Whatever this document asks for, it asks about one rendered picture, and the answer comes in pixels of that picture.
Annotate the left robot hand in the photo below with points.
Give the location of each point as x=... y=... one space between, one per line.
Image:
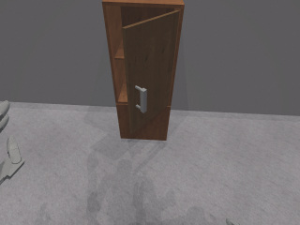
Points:
x=14 y=161

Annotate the handle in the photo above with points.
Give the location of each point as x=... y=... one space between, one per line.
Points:
x=143 y=99

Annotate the cupboard door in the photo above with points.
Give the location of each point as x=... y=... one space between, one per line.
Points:
x=149 y=48

